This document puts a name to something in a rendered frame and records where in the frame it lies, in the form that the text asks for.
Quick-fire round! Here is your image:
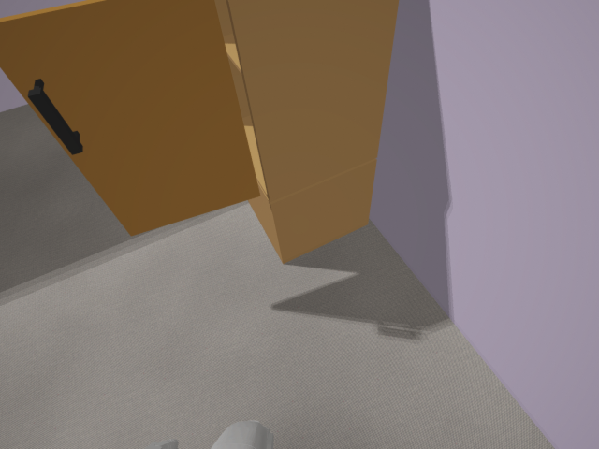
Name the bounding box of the handle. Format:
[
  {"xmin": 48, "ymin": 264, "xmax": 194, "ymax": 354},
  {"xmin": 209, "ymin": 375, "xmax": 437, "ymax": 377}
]
[{"xmin": 28, "ymin": 79, "xmax": 83, "ymax": 155}]

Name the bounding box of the cupboard door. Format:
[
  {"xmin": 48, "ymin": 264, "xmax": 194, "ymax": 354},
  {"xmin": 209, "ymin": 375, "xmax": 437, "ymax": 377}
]
[{"xmin": 0, "ymin": 0, "xmax": 260, "ymax": 236}]

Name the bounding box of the robot left thigh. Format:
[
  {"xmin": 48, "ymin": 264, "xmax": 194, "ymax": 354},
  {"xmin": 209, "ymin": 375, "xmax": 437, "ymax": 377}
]
[{"xmin": 211, "ymin": 421, "xmax": 274, "ymax": 449}]

